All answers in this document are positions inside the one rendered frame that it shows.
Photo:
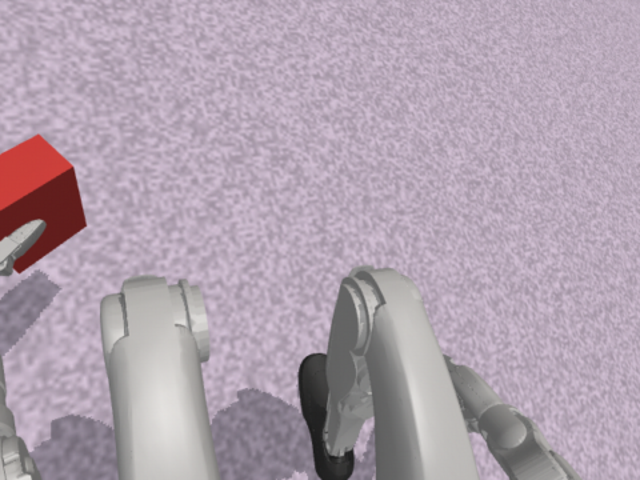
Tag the right robot hand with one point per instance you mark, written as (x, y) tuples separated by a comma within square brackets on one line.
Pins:
[(475, 396)]

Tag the right robot arm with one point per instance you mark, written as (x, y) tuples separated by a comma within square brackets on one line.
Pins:
[(520, 448)]

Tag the left robot hand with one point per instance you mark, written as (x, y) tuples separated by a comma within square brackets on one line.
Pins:
[(17, 243)]

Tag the left robot arm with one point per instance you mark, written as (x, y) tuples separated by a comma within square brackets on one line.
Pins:
[(15, 461)]

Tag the right robot foot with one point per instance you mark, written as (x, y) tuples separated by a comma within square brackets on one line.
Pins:
[(313, 389)]

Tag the carton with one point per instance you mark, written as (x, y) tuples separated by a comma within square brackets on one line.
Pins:
[(37, 182)]

